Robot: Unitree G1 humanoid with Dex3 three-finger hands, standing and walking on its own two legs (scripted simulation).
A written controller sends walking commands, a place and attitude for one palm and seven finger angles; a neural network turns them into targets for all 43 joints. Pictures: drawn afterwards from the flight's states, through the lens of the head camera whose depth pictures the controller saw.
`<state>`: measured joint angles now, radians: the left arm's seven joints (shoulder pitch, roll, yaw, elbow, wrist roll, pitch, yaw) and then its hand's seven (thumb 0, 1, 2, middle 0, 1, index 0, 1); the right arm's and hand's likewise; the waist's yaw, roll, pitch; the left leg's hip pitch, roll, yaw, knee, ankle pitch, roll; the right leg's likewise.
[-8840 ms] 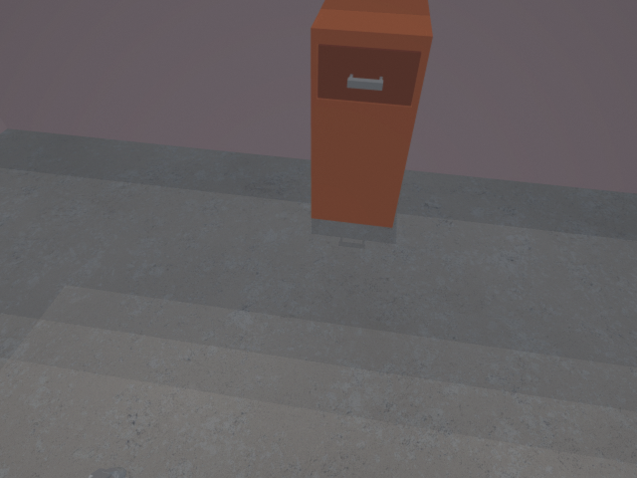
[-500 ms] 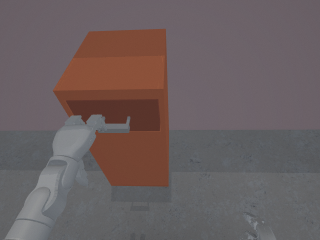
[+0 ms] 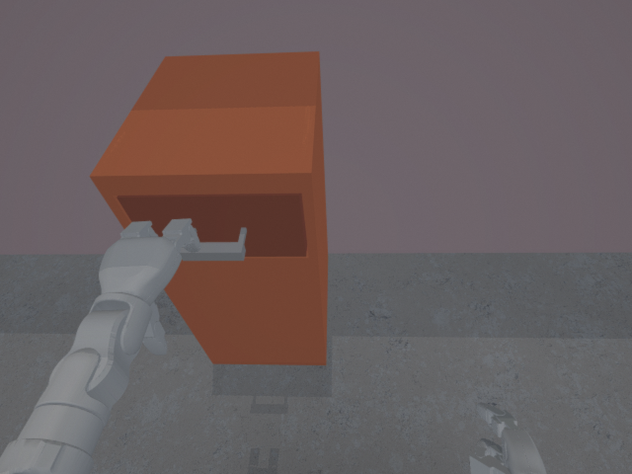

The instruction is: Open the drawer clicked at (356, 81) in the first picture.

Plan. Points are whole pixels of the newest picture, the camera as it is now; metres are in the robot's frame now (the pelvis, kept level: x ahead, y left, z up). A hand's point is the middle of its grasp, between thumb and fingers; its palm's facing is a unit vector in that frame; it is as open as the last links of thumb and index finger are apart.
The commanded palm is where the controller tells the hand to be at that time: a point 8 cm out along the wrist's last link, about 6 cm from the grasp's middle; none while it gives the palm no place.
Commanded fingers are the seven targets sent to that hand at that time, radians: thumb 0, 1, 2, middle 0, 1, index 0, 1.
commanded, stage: move the hooked fingers above the handle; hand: left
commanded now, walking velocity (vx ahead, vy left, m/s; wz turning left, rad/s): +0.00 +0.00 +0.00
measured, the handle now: (215, 242) +0.51 +0.27 -0.08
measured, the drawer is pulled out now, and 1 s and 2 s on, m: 0.00 0.00 0.00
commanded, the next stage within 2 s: none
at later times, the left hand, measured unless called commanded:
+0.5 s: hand (177, 266) +0.38 +0.26 +0.02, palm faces -0.04 -0.03 -1.00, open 13.9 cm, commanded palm +0.36 +0.27 +0.07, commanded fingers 0.00 -0.50 0.30 -0.30 -1.20 -0.30 -1.20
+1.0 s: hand (184, 256) +0.42 +0.27 -0.01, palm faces -0.06 -0.03 -1.00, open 13.9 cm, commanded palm +0.41 +0.27 +0.04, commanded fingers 0.00 -0.50 0.30 -0.30 -1.20 -0.30 -1.20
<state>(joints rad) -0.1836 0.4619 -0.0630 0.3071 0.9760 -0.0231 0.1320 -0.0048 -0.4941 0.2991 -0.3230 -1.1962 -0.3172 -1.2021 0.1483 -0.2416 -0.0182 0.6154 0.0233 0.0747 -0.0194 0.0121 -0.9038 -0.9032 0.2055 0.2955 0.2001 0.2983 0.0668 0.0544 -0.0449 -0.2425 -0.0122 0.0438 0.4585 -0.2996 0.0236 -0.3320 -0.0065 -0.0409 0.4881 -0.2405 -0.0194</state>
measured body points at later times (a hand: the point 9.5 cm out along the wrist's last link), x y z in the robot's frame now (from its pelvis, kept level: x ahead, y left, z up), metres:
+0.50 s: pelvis +0.00 +0.01 -0.01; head +0.05 -0.01 +0.44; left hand +0.37 +0.26 +0.08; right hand +0.10 -0.26 -0.14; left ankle -0.04 +0.10 -0.74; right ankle +0.00 -0.11 -0.74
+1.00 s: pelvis -0.01 +0.02 -0.03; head +0.07 +0.01 +0.42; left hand +0.42 +0.27 +0.05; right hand +0.05 -0.26 -0.15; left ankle -0.04 +0.10 -0.74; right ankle +0.00 -0.11 -0.74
